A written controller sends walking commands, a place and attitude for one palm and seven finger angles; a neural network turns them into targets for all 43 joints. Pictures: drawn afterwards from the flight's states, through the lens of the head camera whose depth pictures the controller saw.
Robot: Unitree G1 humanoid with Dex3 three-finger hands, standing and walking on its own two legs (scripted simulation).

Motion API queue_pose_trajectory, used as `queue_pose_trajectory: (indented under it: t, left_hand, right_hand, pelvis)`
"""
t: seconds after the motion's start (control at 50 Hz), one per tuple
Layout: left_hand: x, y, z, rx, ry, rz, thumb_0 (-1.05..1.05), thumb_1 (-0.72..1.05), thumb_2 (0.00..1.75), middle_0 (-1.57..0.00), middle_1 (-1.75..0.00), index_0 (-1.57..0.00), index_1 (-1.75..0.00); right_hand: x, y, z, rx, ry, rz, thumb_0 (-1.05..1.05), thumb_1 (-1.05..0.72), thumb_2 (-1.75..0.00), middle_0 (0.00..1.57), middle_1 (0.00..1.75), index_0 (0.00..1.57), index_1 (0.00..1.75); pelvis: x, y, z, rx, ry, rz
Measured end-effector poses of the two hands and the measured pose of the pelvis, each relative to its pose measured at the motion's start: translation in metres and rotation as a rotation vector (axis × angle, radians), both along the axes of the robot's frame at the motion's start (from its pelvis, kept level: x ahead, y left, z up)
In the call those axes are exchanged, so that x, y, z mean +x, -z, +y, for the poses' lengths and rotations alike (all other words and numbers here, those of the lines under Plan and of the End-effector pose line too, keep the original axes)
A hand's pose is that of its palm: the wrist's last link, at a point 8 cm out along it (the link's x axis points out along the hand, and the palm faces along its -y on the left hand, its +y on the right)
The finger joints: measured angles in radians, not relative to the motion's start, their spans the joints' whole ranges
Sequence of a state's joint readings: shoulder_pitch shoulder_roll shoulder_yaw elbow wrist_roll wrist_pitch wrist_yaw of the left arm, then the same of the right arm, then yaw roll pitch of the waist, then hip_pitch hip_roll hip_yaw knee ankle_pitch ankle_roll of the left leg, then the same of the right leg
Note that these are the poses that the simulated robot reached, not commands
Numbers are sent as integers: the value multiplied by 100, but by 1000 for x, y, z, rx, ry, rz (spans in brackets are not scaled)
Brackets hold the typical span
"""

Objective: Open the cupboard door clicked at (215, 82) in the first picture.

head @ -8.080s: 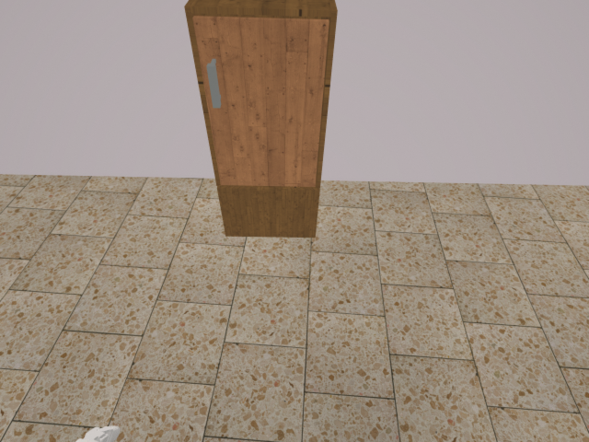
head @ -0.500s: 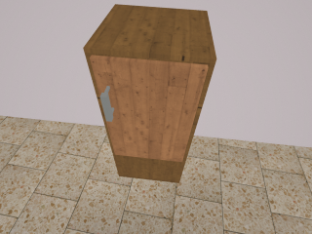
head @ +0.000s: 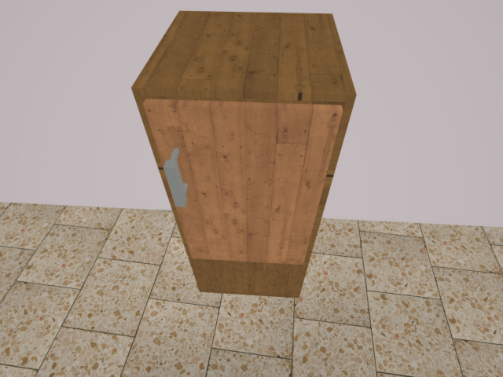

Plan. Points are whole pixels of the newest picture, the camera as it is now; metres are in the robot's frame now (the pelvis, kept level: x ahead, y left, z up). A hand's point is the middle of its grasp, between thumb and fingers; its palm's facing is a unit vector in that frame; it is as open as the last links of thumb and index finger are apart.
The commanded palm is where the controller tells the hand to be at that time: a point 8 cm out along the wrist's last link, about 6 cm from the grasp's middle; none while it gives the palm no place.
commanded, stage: look again from close up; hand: left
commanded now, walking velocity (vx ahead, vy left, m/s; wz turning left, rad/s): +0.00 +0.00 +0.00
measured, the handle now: (178, 178) +0.51 +0.19 -0.01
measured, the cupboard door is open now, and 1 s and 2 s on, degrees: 0 0 0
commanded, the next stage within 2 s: raise the hand with hooked fingers in 0.06 s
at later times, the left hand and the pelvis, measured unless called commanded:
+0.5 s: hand (150, 349) +0.17 +0.17 -0.02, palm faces +0.02 -1.00 -0.04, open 8.1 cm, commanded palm +0.11 +0.24 -0.05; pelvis -0.04 -0.03 -0.05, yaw +1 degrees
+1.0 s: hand (118, 341) +0.18 +0.22 -0.02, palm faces +0.02 -1.00 -0.04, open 11.1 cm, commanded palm +0.15 +0.27 -0.03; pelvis -0.07 -0.02 -0.07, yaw +0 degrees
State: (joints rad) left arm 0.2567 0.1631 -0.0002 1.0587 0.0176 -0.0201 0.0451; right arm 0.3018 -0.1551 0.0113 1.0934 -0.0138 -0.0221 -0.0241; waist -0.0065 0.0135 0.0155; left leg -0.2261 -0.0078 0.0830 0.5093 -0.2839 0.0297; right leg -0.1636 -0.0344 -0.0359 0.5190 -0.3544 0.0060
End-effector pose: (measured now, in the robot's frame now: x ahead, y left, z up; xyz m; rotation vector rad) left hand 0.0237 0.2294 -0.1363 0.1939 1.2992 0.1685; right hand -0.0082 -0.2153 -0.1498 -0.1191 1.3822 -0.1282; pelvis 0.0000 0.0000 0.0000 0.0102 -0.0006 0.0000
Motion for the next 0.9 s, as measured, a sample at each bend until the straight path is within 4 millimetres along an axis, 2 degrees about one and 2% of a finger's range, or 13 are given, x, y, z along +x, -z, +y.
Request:
queue_pose_trajectory:
  t: [0.18, 0.22, 0.26, 0.34, 0.4, 0.46, 0.56, 0.62, 0.68, 0.72, 0.78, 0.84, 0.9]
  left_hand:
    - [-8, 6, -6, -23, -2, 43, 0, 91, 90, -20, -30, -20, -30]
    - [15, -13, 0, -19, -87, -119, 1, 92, 90, -20, -30, -20, -31]
    - [53, -51, 7, 33, -96, -399, 2, 91, 89, -20, -31, -21, -31]
    - [122, -120, 7, 46, -63, -851, 2, 87, 88, -20, -34, -21, -34]
    - [148, -145, 3, 1, 16, -1101, 1, 82, 85, -20, -37, -21, -37]
    - [142, -137, -6, -88, 110, -1232, 1, 75, 83, -21, -40, -21, -41]
    - [88, -86, -7, -178, 183, -1179, 1, 64, 78, -22, -47, -22, -48]
    - [59, -72, 6, -139, 121, -1184, 1, 56, 75, -23, -52, -23, -52]
    - [53, -84, 16, -72, 100, -1299, 1, 49, 73, -23, -56, -24, -57]
    - [60, -97, 17, -57, 135, -1381, 1, 44, 71, -23, -59, -24, -60]
    - [85, -108, 13, -104, 236, -1406, 1, 37, 68, -23, -64, -24, -64]
    - [114, -105, 9, -185, 318, -1291, 1, 30, 65, -24, -68, -24, -69]
    - [131, -102, 15, -231, 295, -1177, 1, 23, 62, -25, -73, -25, -73]
  right_hand:
    - [23, -8, -12, -38, -13, -32, 1, -92, -90, 20, 30, 19, 30]
    - [36, -15, -17, -61, -16, -132, 1, -92, -90, 20, 30, 20, 30]
    - [56, -24, -23, -88, -21, -280, 1, -91, -90, 20, 30, 20, 30]
    - [101, -36, -37, -104, -43, -525, 1, -91, -90, 20, 30, 20, 30]
    - [132, -46, -49, -118, -67, -664, 1, -91, -90, 20, 30, 20, 30]
    - [156, -55, -60, -133, -105, -770, 1, -91, -90, 20, 30, 20, 30]
    - [177, -57, -74, -169, -188, -883, 1, -91, -90, 20, 30, 20, 30]
    - [179, -47, -76, -184, -218, -901, 1, -91, -90, 20, 30, 20, 30]
    - [171, -28, -70, -178, -235, -883, 1, -91, -90, 20, 30, 19, 30]
    - [160, -14, -63, -160, -235, -853, 1, -91, -90, 20, 30, 19, 30]
    - [137, 5, -52, -125, -212, -793, 1, -91, -90, 20, 30, 20, 30]
    - [110, 17, -44, -95, -162, -726, 1, -90, -90, 20, 30, 20, 30]
    - [83, 19, -41, -86, -99, -661, 1, -90, -90, 20, 30, 20, 30]
  pelvis:
    - [4, -1, -2, -5, 3, 5]
    - [3, -1, -3, -3, 1, 11]
    - [1, 0, -5, 9, -3, 19]
    - [-9, 7, -9, 8, -36, 46]
    - [-20, 18, -15, 3, -30, 103]
    - [-33, 34, -25, 7, -18, 155]
    - [-51, 65, -38, -1, -26, 205]
    - [-60, 80, -43, -20, -37, 211]
    - [-67, 93, -45, -43, -47, 209]
    - [-71, 98, -46, -54, -52, 205]
    - [-77, 100, -45, -65, -54, 201]
    - [-79, 95, -42, -63, -47, 202]
    - [-77, 87, -36, -53, -32, 207]
